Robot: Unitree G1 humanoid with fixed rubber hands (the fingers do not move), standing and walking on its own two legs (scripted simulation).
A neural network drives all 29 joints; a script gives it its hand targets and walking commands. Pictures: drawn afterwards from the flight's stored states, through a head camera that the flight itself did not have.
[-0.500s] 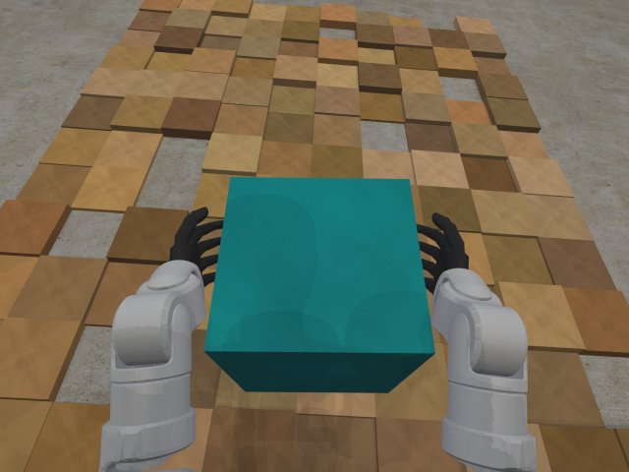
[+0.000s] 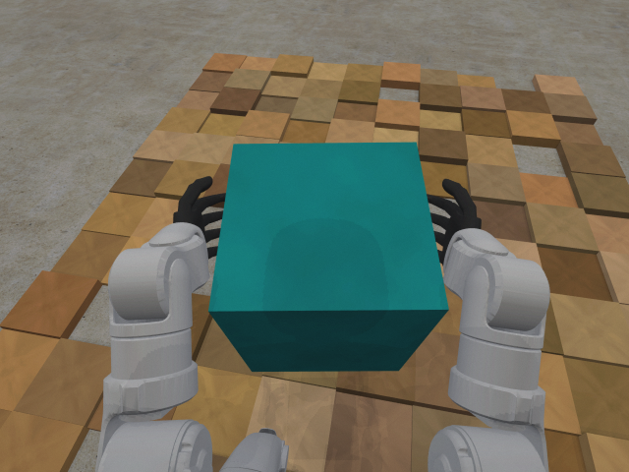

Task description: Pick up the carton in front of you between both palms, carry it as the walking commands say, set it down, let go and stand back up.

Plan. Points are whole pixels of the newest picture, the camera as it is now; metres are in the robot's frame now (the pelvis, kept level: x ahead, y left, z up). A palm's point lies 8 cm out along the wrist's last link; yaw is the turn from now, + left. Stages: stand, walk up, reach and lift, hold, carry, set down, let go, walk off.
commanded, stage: carry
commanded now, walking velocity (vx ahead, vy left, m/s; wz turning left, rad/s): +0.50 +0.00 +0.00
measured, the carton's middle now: (325, 269) +0.35 +0.04 +0.07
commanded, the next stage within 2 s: none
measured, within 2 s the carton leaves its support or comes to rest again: neither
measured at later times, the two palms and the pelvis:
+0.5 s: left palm (319, 92) +0.68 +0.09 +0.13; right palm (503, 104) +0.66 -0.21 +0.14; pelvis +0.41 -0.04 +0.01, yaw -3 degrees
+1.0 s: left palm (327, 16) +1.03 +0.12 +0.12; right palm (461, 19) +1.02 -0.18 +0.13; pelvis +0.74 -0.03 +0.00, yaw -2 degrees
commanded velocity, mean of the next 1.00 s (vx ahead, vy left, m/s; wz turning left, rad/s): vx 0.50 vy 0.00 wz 0.00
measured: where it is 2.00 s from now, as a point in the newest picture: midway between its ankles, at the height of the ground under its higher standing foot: (375, 208)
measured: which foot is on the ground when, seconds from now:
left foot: up 0.00-0.14, down 0.16-0.54, up 0.56-0.92, down 0.94-1.00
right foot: down 0.00-0.14, up 0.16-0.48, down 0.50-0.96, up 0.98-1.00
